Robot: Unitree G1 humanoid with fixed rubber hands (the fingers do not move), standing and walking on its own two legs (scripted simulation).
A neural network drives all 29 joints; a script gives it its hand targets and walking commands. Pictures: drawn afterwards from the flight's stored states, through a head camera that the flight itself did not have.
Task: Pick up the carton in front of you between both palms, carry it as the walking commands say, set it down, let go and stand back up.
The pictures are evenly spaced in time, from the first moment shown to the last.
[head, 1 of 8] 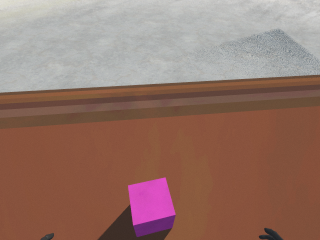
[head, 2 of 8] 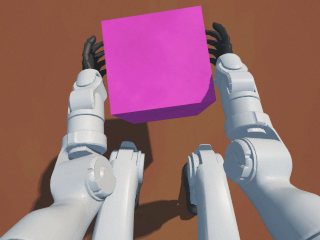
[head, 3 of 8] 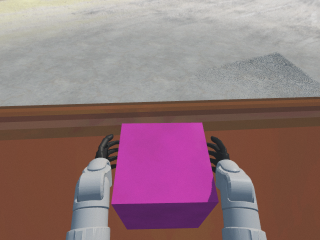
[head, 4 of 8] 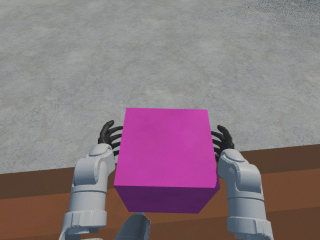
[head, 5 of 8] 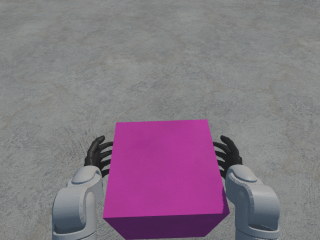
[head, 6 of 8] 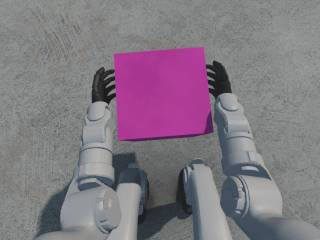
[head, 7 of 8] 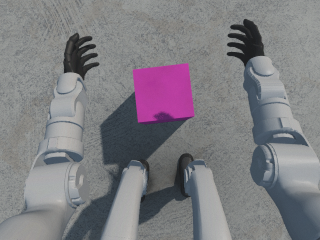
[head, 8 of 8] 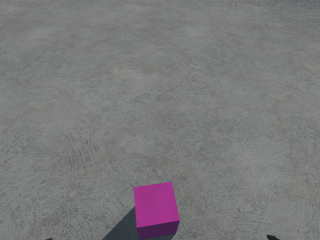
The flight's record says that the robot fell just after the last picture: no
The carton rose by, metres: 0.69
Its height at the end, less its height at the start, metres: -1.24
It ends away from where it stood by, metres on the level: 4.71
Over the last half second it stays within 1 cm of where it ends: yes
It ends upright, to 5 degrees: yes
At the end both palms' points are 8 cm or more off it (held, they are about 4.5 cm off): yes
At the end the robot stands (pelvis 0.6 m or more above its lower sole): yes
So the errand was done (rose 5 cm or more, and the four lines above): yes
